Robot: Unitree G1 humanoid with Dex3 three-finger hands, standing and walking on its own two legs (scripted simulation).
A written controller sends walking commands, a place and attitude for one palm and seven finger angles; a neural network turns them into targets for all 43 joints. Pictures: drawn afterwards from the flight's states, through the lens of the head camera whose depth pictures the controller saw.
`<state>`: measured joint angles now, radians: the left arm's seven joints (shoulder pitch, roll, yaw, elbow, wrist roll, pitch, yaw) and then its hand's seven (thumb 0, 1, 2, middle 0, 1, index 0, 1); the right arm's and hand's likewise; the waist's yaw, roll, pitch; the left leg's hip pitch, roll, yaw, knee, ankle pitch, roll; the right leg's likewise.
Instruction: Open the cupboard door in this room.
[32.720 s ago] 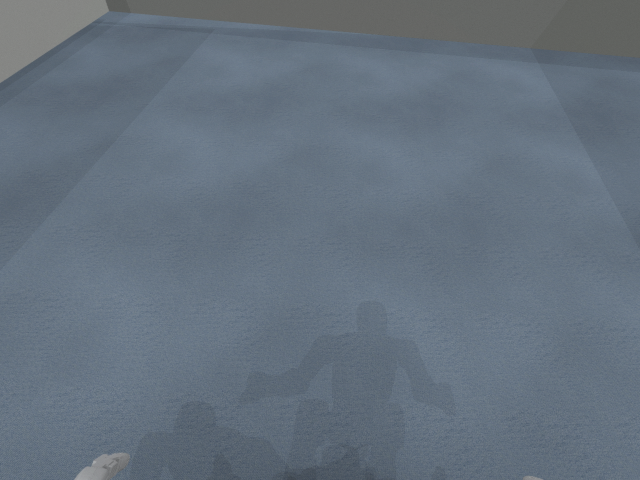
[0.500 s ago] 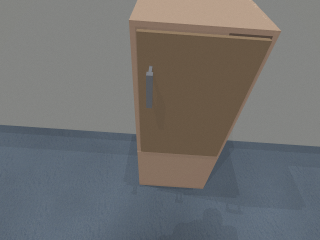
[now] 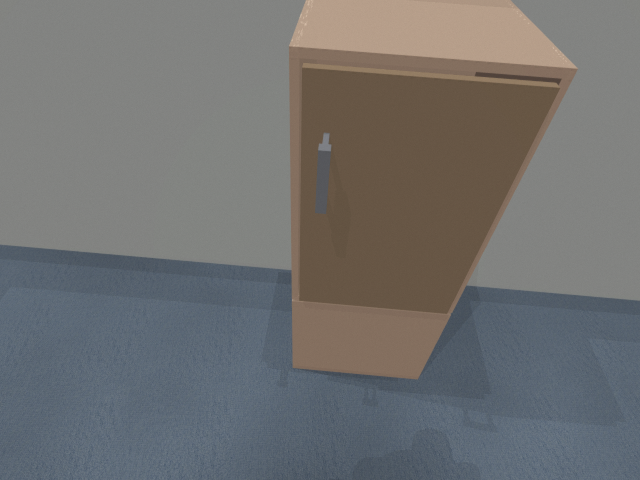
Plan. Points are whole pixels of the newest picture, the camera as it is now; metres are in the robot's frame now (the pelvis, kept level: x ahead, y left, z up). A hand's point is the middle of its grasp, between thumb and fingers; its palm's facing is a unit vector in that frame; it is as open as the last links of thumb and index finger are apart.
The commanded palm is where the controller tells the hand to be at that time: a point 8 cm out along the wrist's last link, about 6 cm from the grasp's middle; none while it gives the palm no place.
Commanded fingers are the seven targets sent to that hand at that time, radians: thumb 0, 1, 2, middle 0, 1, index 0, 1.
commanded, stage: come to a stop and stand still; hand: left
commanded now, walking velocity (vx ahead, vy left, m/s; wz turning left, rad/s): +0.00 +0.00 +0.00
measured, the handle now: (323, 173) +0.58 +0.04 +0.08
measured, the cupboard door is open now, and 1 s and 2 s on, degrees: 0 0 0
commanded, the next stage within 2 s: look again from close up in 1.80 s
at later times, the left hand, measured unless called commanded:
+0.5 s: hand out of the picture -0.12 +0.16 -0.21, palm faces +0.07 -0.99 -0.12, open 7.4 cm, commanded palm none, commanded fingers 0.00 0.90 0.90 -0.20 -0.30 -0.20 -0.30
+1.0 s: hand out of the picture -0.09 +0.14 -0.17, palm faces +0.01 -0.98 -0.18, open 7.3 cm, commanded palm none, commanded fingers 0.00 0.90 0.90 -0.20 -0.30 -0.20 -0.30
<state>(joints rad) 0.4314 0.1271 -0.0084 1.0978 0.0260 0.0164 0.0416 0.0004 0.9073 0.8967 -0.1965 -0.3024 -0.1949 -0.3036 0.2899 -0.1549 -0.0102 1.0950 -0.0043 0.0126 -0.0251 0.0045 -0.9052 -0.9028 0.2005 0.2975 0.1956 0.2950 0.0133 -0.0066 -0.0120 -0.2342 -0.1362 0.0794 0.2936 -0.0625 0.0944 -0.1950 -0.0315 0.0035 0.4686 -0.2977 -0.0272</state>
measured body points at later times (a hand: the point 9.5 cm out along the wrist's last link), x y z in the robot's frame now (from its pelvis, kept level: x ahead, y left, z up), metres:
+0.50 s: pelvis -0.06 +0.01 -0.02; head -0.08 +0.05 +0.43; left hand -0.13 +0.21 -0.20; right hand -0.05 -0.22 -0.16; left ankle -0.03 +0.08 -0.74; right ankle +0.01 -0.15 -0.73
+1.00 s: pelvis -0.08 -0.02 +0.00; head -0.08 -0.02 +0.45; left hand -0.09 +0.20 -0.16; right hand -0.11 -0.23 -0.16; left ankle -0.02 +0.08 -0.74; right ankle -0.11 -0.13 -0.74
